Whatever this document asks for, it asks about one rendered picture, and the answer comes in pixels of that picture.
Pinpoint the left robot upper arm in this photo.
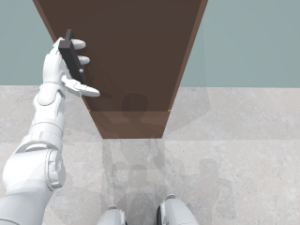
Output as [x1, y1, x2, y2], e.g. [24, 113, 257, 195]
[0, 148, 67, 225]

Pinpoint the robot left thigh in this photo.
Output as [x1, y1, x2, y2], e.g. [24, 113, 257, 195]
[97, 209, 126, 225]

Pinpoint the left robot hand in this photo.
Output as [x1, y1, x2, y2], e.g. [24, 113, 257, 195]
[42, 37, 100, 98]

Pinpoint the robot left forearm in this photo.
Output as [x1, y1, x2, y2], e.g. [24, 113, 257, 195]
[2, 82, 67, 192]

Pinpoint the right robot shin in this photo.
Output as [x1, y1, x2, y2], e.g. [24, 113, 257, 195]
[161, 194, 175, 225]

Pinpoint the cupboard door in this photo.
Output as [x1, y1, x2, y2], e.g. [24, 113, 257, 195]
[38, 0, 202, 112]

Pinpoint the handle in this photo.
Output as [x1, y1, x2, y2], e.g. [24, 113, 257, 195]
[58, 29, 86, 85]

